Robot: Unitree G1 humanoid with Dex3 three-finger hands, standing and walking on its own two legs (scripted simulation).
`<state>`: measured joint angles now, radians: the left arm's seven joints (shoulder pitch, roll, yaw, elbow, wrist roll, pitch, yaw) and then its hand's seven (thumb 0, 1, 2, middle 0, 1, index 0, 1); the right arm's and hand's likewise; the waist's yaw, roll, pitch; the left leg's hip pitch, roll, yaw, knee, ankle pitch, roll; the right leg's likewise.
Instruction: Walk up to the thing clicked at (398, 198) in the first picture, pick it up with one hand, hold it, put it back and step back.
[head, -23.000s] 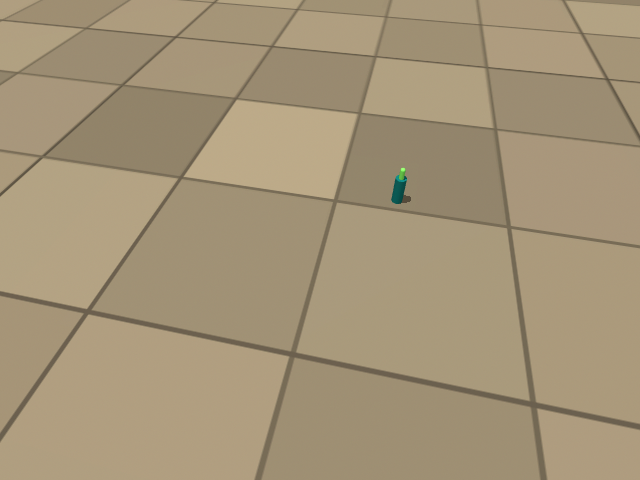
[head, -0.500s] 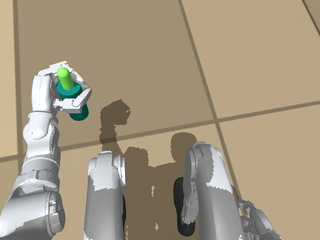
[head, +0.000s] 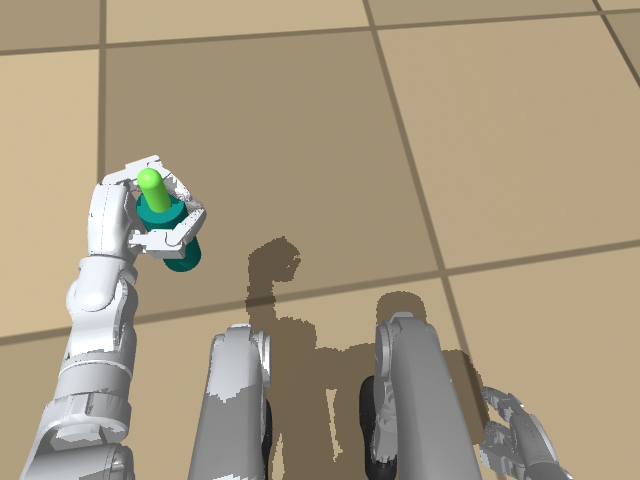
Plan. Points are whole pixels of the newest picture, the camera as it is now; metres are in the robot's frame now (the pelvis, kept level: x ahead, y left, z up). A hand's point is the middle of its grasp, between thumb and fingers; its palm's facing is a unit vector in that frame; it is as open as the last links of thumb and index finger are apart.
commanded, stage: lift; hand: left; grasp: from the side
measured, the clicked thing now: (167, 221) +0.42 +0.19 -0.03
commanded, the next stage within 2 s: hold in 1.44 s
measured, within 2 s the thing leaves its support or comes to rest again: neither
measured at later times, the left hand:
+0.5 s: hand (102, 143) +0.40 +0.18 +0.17, palm faces +0.01 -1.00 -0.04, open 5.7 cm
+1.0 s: hand (22, 35) +0.40 +0.18 +0.26, palm faces -0.01 -1.00 -0.01, open 5.7 cm
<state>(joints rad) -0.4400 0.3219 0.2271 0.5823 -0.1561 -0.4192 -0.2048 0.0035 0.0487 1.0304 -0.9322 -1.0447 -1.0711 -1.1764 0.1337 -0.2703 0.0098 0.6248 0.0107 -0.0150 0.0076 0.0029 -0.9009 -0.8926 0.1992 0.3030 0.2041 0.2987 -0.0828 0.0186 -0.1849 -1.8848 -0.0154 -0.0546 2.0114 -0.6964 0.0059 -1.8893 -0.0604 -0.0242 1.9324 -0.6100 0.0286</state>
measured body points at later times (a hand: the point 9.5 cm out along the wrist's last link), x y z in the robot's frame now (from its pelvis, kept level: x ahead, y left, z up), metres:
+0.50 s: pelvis +0.04 +0.00 +0.15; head +0.16 +0.02 +0.58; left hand +0.39 +0.23 +0.18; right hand +0.20 -0.25 +0.04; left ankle +0.07 +0.11 -0.43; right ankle +0.10 -0.14 -0.43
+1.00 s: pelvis +0.06 +0.00 +0.23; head +0.14 +0.02 +0.67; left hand +0.40 +0.23 +0.26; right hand +0.19 -0.24 +0.12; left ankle +0.07 +0.11 -0.43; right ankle +0.10 -0.14 -0.43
